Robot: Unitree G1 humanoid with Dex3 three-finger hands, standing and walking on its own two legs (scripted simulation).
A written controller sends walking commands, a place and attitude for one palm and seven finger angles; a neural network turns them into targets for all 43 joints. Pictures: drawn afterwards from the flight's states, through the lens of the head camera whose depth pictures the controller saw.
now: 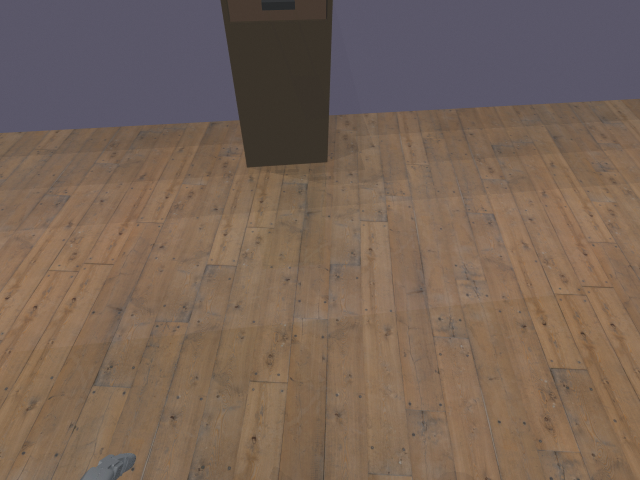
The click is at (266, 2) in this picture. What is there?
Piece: drawer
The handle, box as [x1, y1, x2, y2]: [261, 0, 294, 9]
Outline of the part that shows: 261,0 262,9 294,9 294,0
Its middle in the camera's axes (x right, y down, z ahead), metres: -0.16 -0.87 +1.43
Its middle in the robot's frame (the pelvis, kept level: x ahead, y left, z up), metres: +1.65 +0.24 +0.00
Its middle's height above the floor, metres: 0.77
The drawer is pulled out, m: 0.00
